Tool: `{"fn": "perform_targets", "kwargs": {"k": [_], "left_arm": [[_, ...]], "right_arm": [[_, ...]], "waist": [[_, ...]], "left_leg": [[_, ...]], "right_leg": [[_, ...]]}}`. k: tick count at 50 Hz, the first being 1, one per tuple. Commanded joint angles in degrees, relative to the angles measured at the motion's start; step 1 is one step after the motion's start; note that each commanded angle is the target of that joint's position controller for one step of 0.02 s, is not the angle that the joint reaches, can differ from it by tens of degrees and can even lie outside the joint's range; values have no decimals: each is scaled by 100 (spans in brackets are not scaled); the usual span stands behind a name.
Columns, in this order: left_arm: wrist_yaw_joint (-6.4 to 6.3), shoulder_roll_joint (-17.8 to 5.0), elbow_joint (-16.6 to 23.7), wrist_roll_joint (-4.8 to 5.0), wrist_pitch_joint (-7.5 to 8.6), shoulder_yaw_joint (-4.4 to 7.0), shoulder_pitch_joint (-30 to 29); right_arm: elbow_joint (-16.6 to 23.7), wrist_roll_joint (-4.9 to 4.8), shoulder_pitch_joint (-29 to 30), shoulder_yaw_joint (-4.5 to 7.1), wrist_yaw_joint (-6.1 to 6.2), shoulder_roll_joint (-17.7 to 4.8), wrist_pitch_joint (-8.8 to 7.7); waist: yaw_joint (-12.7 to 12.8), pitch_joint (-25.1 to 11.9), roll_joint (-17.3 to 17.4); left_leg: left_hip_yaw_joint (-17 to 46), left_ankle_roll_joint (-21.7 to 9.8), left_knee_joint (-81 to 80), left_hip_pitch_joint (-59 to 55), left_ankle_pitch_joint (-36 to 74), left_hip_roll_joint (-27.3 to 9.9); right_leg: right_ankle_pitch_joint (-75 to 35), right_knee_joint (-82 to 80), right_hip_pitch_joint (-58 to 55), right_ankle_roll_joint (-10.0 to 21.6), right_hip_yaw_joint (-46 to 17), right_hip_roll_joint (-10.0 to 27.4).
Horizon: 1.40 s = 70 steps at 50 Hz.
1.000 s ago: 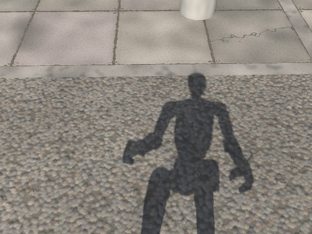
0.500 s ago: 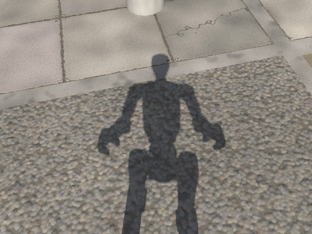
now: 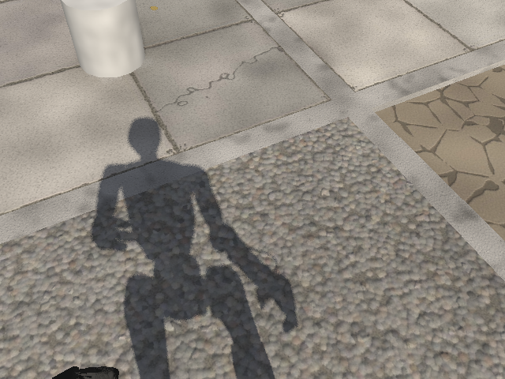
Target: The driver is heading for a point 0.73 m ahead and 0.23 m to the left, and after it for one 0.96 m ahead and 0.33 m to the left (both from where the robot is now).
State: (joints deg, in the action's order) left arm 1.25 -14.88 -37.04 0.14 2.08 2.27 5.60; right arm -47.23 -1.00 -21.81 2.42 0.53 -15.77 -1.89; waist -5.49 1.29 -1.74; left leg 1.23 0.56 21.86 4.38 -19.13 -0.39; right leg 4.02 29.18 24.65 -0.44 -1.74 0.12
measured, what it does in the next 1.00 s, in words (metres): steps on the spot, turning left: right foot, then left foot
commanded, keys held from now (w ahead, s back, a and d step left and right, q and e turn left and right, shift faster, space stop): q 0.90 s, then no key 0.04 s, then w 0.06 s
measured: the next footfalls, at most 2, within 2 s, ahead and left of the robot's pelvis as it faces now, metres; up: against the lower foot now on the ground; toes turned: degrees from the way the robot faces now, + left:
right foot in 0.02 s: +0.13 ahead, -0.12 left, +0.00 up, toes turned +1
left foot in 0.42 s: +0.08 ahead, +0.13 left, +0.00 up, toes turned +15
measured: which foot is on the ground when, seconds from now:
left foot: down 0.00-0.04, up 0.06-0.40, down 0.42-0.92, up 0.94-1.00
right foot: up 0.00-0.00, down 0.02-0.42, up 0.44-0.90, down 0.92-1.00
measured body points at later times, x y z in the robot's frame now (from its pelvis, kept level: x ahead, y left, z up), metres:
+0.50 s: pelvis +0.05 +0.03 -0.01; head +0.07 +0.07 +0.44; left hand +0.13 +0.34 -0.13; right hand +0.24 -0.23 -0.09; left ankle +0.04 +0.12 -0.74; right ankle +0.07 -0.12 -0.69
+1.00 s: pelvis +0.08 +0.01 +0.00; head +0.11 +0.01 +0.45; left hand +0.05 +0.33 -0.10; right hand +0.37 -0.15 -0.09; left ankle +0.02 +0.11 -0.71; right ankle +0.14 -0.09 -0.74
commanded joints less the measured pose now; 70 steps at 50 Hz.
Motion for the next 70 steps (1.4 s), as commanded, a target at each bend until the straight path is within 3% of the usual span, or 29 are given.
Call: {"fn": "perform_targets", "kwargs": {"k": [1,2,3,4,5,8,15,19,20,21,22,23,24,26,34,45,46,47,48,49,51,59,62,65,66,67,68,69,70], "left_arm": [[-113,-929,300,-127,135,311,495],[-207,-1321,292,-257,60,394,927],[-225,-1002,168,-200,-65,333,1110],[-209,-814,125,-125,-129,284,1074],[-220,-856,112,-67,-152,290,793],[-210,-753,98,-87,-127,257,-93],[-308,-920,-193,-80,-154,345,-326],[-297,-1094,-321,94,-238,391,-425],[-296,-980,-405,126,-259,372,-299],[-279,-757,-540,66,-289,331,22],[-249,-478,-380,-212,-306,235,105],[-304,-710,-178,-149,-293,304,-551],[-331,-850,-184,-18,-306,359,-596],[-394,-917,-405,-23,-332,428,-318],[-330,-681,-452,12,-250,359,-331],[-102,-846,-549,63,-7,411,241],[-111,-1039,-596,8,-5,464,434],[-144,-1372,-507,-79,-48,503,354],[-131,-1516,-552,-227,-57,514,370],[-141,-1237,-429,-165,-23,441,223],[-197,-954,-447,37,-2,343,147],[-242,-1190,-698,77,91,324,930],[-149,-1353,-758,130,95,353,1116],[-67,-1183,-796,196,65,263,1101],[-39,-923,-783,143,95,170,1035],[14,-408,-607,25,148,-4,806],[-51,-370,-328,149,261,-1,867],[-87,-972,-404,261,288,168,805],[-58,-1065,-437,301,285,227,821]], "right_arm": [[355,39,186,139,9,-780,-106],[441,196,-145,4,-26,-421,-185],[422,93,-321,-66,3,-307,-157],[414,-40,-27,111,36,-833,-45],[457,-70,192,193,82,-962,60],[426,14,55,238,254,-742,408],[946,53,623,201,80,-545,479],[1029,51,446,284,-72,-675,492],[994,83,337,336,-72,-756,482],[1020,115,265,431,-30,-1039,464],[1266,98,340,558,86,-1702,441],[1364,317,208,517,8,-1709,312],[1360,339,391,479,-33,-1544,190],[1437,120,953,399,12,-1206,130],[1622,69,905,384,189,-1181,262],[1832,-65,1454,434,116,-1200,441],[1827,-58,1361,389,134,-1040,443],[1762,59,948,289,116,-674,435],[1919,37,1055,378,146,-973,388],[1794,101,937,467,159,-1303,348],[1586,108,937,444,120,-1121,343],[1704,36,1740,127,-35,-459,-59],[1672,-34,1645,139,-85,-562,-140],[1408,-61,925,231,-66,-671,-170],[1281,-75,355,311,-5,-807,-163],[1204,29,-503,401,74,-1160,-151],[1118,134,-788,569,24,-1795,-150],[1114,148,-594,430,-30,-1256,-233],[1123,111,-278,310,-51,-896,-298]], "waist": [[641,-771,613],[658,-1549,-422],[777,-2167,-1207],[887,-1723,-808],[810,-1217,-649],[388,-496,-702],[467,-546,-651],[270,-544,-489],[251,-521,-301],[325,-361,493],[551,-239,2290],[105,-461,1921],[210,-414,1359],[487,-398,836],[427,-613,917],[711,-696,1041],[709,-794,783],[409,-891,-508],[440,-538,-1441],[485,-439,-891],[509,-186,-693],[1049,143,-738],[1003,195,-753],[489,86,-496],[160,-159,-394],[-257,-763,534],[-164,-908,1887],[-150,-488,1215],[34,-46,1210]], "left_leg": [[680,-389,662,707,2904,-633],[452,-35,1791,1965,815,-240],[327,226,2893,2328,-1876,-38],[411,332,3677,2567,-2251,-92],[316,377,4160,2907,-2048,-126],[178,558,4141,2408,-1102,-273],[-121,309,2701,1752,-128,-456],[-443,-56,1496,1118,413,-272],[-449,-216,1058,786,727,-122],[164,-469,353,454,1729,-365],[2267,-1254,-82,-75,3479,-1801],[3004,-2055,-424,351,3146,-2183],[2571,-1922,-460,359,2680,-1929],[1963,-1350,-322,315,2180,-1448],[1915,-1329,-180,0,2224,-1054],[2817,-1049,410,532,2352,-597],[2551,-763,730,920,1621,-358],[1645,-402,1919,1627,-350,356],[928,-116,2888,2694,-1842,895],[1025,24,3745,2899,-1526,492],[918,153,3985,3295,-714,360],[-83,262,2083,2728,148,-96],[-280,104,1281,1863,133,2],[-350,-154,253,224,815,149],[-110,-263,157,-692,781,-40],[1255,-575,-143,-1836,282,-1223],[3316,-1323,-831,-1934,-1120,-2392],[3369,-1436,-968,-1467,-1699,-2310],[2751,-1262,-1058,-1208,-1588,-2037]], "right_leg": [[-2275,-720,-2310,429,-367,438],[-4322,26,-4045,1061,-1254,1622],[-4131,-167,-4068,1773,-2008,2376],[-3155,-456,-3469,1743,-1922,2207],[-2477,-648,-3029,1570,-1606,2004],[-1079,-1271,-1403,1337,-686,1552],[-766,-1341,-1194,1430,-26,1745],[-349,-812,-1235,1058,171,1789],[180,-421,-1066,776,359,1587],[1010,509,-616,310,800,1167],[3160,2379,844,-359,1256,240],[3631,3457,1221,-330,198,-144],[3201,3848,1358,-232,-97,1],[2282,3708,1388,-171,-244,180],[1487,2269,882,-491,-338,-74],[762,-674,-1010,-175,-278,-258],[120,-1008,-1639,11,-537,232],[-680,-1188,-2211,491,-1683,1418],[-588,-1370,-1915,1484,-2878,2099],[539,-1489,-1845,1675,-2810,2145],[2503,-1666,-2022,1189,-2185,1449],[1597,-2028,-1968,1162,-1247,1192],[1535,-1950,-1507,1219,-1144,1285],[1337,-1450,-729,1027,-1133,1179],[1181,-852,-277,798,-933,929],[1724,1026,528,395,-404,342],[2763,2542,1792,220,-31,-133],[2675,3430,2068,271,-556,162],[2123,3600,2281,350,-673,274]]}}
Keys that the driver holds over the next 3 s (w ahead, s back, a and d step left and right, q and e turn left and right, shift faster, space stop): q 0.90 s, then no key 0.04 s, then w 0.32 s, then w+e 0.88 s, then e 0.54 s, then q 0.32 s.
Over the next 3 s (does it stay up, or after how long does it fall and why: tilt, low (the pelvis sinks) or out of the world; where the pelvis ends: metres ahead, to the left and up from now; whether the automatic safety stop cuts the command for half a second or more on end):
stays up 0.67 0.26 0.00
